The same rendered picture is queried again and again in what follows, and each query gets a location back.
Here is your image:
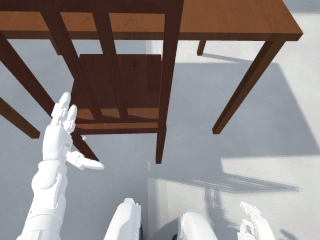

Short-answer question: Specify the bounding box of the left robot thigh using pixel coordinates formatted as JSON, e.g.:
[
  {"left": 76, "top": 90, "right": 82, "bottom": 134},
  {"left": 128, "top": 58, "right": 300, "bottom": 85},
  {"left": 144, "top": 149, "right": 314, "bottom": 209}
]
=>
[{"left": 104, "top": 202, "right": 141, "bottom": 240}]

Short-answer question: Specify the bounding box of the robot thigh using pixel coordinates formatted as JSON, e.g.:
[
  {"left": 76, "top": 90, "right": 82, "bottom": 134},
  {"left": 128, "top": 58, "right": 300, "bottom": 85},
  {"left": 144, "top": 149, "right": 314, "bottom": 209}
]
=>
[
  {"left": 178, "top": 212, "right": 218, "bottom": 240},
  {"left": 104, "top": 202, "right": 141, "bottom": 240}
]

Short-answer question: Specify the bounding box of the table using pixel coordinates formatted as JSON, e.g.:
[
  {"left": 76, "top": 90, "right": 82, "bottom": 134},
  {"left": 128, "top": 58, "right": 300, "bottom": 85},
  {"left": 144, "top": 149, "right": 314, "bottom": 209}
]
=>
[{"left": 0, "top": 0, "right": 304, "bottom": 139}]

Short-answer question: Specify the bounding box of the left robot forearm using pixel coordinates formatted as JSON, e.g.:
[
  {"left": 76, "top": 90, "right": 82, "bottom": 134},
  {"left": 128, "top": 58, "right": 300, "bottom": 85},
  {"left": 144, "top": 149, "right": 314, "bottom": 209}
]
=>
[{"left": 16, "top": 159, "right": 68, "bottom": 240}]

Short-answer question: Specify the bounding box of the right robot thigh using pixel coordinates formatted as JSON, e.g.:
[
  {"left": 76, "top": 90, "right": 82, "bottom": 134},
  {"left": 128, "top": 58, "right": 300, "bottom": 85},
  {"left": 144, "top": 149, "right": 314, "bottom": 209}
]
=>
[{"left": 178, "top": 212, "right": 218, "bottom": 240}]

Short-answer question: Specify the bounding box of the robot left hand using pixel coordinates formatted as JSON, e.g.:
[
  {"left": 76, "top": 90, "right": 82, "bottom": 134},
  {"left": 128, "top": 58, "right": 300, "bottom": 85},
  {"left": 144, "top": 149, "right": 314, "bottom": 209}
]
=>
[{"left": 42, "top": 91, "right": 104, "bottom": 170}]

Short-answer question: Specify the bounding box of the robot right hand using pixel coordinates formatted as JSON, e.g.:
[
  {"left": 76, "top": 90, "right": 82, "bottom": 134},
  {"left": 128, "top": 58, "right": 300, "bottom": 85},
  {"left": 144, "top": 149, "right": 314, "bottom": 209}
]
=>
[{"left": 237, "top": 201, "right": 277, "bottom": 240}]

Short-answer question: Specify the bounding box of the chair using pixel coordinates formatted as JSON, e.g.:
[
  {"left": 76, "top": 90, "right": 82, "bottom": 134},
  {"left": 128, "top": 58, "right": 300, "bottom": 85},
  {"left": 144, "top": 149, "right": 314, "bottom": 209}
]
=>
[{"left": 0, "top": 0, "right": 184, "bottom": 164}]

